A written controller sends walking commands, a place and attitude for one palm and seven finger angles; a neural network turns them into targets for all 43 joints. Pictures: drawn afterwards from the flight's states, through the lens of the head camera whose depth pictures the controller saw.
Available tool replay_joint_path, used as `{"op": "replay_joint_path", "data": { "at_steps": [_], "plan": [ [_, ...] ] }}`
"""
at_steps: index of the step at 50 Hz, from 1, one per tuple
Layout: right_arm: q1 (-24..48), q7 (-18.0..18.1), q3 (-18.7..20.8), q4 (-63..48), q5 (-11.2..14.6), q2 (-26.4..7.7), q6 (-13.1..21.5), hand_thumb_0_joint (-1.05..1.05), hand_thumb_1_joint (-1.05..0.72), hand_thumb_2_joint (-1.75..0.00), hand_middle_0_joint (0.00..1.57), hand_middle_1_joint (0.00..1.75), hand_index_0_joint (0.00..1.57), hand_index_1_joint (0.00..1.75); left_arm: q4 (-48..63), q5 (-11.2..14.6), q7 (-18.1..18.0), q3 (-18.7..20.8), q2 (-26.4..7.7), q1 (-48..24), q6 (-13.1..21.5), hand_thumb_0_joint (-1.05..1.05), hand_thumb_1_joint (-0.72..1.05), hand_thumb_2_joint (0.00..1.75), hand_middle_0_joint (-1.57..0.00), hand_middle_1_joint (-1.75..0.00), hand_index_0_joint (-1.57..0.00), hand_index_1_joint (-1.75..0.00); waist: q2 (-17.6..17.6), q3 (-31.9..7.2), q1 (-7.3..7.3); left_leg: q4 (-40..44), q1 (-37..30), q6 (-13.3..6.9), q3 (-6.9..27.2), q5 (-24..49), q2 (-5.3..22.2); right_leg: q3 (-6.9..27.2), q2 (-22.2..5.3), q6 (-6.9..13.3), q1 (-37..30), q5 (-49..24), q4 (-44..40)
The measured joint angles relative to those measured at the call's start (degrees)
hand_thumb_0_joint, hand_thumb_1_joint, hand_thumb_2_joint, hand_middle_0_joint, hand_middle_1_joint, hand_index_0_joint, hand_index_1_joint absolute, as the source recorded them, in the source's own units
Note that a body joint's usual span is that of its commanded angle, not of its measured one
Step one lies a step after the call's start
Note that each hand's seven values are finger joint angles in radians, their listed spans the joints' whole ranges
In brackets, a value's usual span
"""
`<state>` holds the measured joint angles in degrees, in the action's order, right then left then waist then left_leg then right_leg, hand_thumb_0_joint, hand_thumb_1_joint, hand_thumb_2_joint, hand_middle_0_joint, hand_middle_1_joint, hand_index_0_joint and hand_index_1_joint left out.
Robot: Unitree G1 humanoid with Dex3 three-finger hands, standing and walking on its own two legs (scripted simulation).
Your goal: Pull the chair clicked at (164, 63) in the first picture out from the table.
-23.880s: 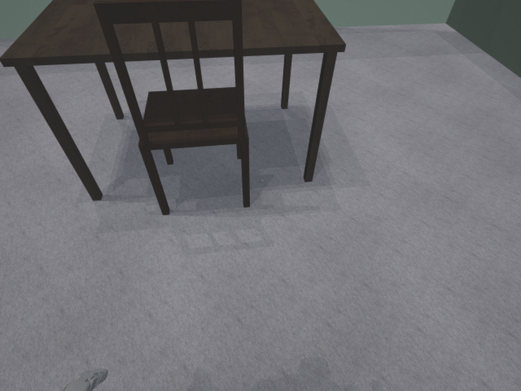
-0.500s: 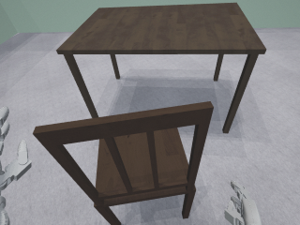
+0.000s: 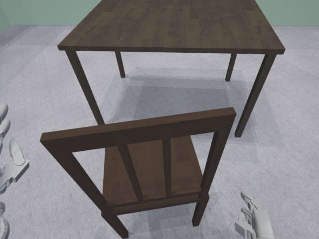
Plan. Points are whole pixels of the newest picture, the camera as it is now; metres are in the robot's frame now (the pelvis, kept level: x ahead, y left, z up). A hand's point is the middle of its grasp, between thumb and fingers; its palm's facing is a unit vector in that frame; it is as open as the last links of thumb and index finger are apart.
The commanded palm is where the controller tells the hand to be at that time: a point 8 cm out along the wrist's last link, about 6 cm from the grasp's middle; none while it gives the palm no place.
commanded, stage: step back with the hand held close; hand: left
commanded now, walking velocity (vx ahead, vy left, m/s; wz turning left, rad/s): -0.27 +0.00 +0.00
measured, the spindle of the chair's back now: (132, 176) +0.30 +0.12 -0.06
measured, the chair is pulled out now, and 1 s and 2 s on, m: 0.59 0.59 0.59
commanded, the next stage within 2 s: none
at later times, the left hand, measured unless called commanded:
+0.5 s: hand (5, 200) +0.13 +0.27 +0.17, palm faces +0.48 -0.74 -0.48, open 7.4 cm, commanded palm +0.08 +0.30 +0.18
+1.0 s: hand out of the picture +0.09 +0.28 +0.17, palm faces +0.53 -0.68 -0.50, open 7.4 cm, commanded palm +0.03 +0.30 +0.18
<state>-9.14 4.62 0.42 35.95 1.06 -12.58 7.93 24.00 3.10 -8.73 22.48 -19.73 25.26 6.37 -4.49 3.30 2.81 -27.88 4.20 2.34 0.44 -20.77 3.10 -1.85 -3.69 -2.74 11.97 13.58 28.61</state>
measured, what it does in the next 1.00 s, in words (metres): shifts its weight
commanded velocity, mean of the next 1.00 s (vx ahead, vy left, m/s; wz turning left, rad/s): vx -0.31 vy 0.00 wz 0.02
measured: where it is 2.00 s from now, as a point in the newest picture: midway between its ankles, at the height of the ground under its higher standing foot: outside the picture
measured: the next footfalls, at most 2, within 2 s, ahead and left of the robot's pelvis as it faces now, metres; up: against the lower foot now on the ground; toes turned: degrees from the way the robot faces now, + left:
none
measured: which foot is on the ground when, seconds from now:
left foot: down 0.00-1.00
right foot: down 0.00-1.00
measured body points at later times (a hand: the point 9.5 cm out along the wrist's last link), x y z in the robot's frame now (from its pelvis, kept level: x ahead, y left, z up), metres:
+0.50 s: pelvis -0.06 +0.00 -0.01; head -0.05 -0.01 +0.44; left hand +0.10 +0.30 +0.19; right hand +0.12 -0.23 -0.09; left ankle -0.06 +0.14 -0.73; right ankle +0.02 -0.15 -0.74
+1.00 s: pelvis -0.10 +0.00 -0.02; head -0.09 +0.00 +0.43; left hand +0.05 +0.31 +0.19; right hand +0.07 -0.24 -0.11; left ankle -0.06 +0.14 -0.73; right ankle +0.02 -0.15 -0.73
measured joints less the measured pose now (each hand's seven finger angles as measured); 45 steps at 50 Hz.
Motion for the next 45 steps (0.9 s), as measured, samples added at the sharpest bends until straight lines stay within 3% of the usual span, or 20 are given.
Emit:
{"op": "replay_joint_path", "data": {
  "at_steps": [4,10,18,27,33,39,45],
  "plan": [
    [2.1,-0.6,0.3,-1.3,-0.4,0.0,-2.6,0.01,-0.91,-0.9,0.2,0.3,0.2,0.3,0.6,-0.5,0.0,2.1,-1.2,1.0,1.7,0.02,0.89,0.9,-0.21,-0.3,-0.21,-0.3,0.8,1.5,-1.64,0.9,1.5,-0.4,-1.0,1.3,-0.5,1.0,-0.3,-0.4,1.6,-2.0,-1.5],
    [2.8,-0.7,1.5,-2.6,-0.5,0.5,-5.7,0.01,-0.91,-0.9,0.2,0.3,0.2,0.3,3.9,-1.3,0.4,0.4,-2.3,7.4,1.1,0.02,0.89,0.9,-0.21,-0.3,-0.21,-0.3,2.6,2.4,-3.34,0.9,4.1,-1.0,-2.0,2.7,-1.5,2.2,-1.1,-1.0,4.4,-3.9,-1.8],
    [0.4,0.7,1.2,-2.0,-0.2,2.0,-5.5,0.01,-0.91,-0.9,0.2,0.3,0.2,0.3,7.6,-0.8,-0.9,2.7,-5.2,9.0,1.9,0.02,0.89,0.9,-0.21,-0.3,-0.22,-0.3,4.9,1.4,-2.22,-2.4,7.3,-0.5,-1.1,2.8,-1.2,1.6,-0.9,-0.5,6.8,-4.3,0.4],
    [-0.8,0.9,0.6,-1.6,-0.5,0.7,-4.4,0.01,-0.91,-0.9,0.2,0.3,0.2,0.3,4.5,-1.4,-2.2,1.2,-0.9,5.5,1.6,0.02,0.89,0.9,-0.21,-0.3,-0.21,-0.3,2.8,-1.3,-1.11,-5.7,11.2,-0.6,-0.8,3.1,-0.3,1.4,0.1,0.1,9.2,-6.5,0.3],
    [-1.5,1.2,0.7,-1.8,-0.5,-0.6,-4.3,0.01,-0.91,-0.9,0.2,0.3,0.2,0.3,4.0,-1.8,-2.3,0.5,-1.3,4.9,1.1,0.02,0.89,0.9,-0.21,-0.3,-0.21,-0.3,2.7,-0.9,-1.84,-5.1,13.5,-1.3,-0.6,4.7,-0.4,1.7,0.4,0.1,10.9,-4.7,-1.0],
    [-2.7,0.9,1.1,-2.2,-0.3,0.0,-3.7,0.01,-0.91,-0.9,0.2,0.3,0.2,0.3,7.0,-1.9,-2.5,3.1,-5.1,6.2,2.3,0.02,0.89,0.9,-0.21,-0.3,-0.22,-0.3,4.6,0.4,-3.16,-5.9,15.1,-0.9,0.0,6.3,-1.3,2.3,0.0,0.0,12.0,-7.0,-0.7],
    [-3.6,0.8,1.5,-1.1,-0.3,1.0,-2.2,0.01,-0.91,-0.9,0.2,0.3,0.2,0.3,6.5,-3.0,-2.7,5.1,-5.8,6.4,4.5,0.02,0.89,0.9,-0.21,-0.3,-0.22,-0.3,4.9,0.1,-3.39,-10.1,17.0,-0.9,1.3,4.5,-2.0,3.2,0.4,0.0,13.4,-8.1,3.2]
  ]
}}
